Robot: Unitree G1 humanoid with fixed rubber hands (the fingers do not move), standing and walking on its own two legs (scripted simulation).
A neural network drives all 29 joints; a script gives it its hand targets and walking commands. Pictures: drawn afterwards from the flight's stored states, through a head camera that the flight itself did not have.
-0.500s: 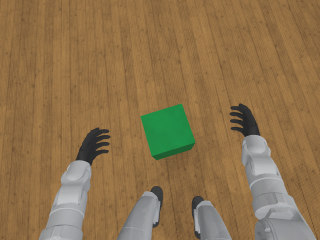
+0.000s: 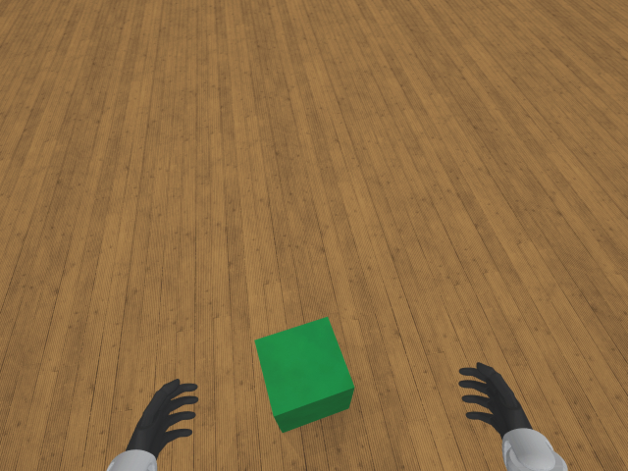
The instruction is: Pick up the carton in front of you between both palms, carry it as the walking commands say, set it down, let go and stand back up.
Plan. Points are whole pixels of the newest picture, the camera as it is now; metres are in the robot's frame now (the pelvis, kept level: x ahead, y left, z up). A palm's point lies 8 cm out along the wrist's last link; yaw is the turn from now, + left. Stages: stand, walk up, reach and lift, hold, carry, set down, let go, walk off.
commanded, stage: let go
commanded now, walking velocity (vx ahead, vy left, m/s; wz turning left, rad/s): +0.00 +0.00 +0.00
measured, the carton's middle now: (304, 376) +0.40 +0.06 -0.65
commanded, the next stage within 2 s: stand in 0.48 s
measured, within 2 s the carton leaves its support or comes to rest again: neither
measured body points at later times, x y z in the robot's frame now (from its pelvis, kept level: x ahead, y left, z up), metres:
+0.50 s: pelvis -0.02 +0.01 +0.00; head -0.02 +0.01 +0.45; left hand +0.16 +0.25 -0.07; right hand +0.15 -0.22 -0.08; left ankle -0.01 +0.13 -0.74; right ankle -0.05 -0.11 -0.74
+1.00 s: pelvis +0.01 +0.03 +0.00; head +0.02 +0.05 +0.44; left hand +0.16 +0.31 -0.12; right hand +0.13 -0.27 -0.09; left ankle -0.01 +0.13 -0.74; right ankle -0.05 -0.11 -0.74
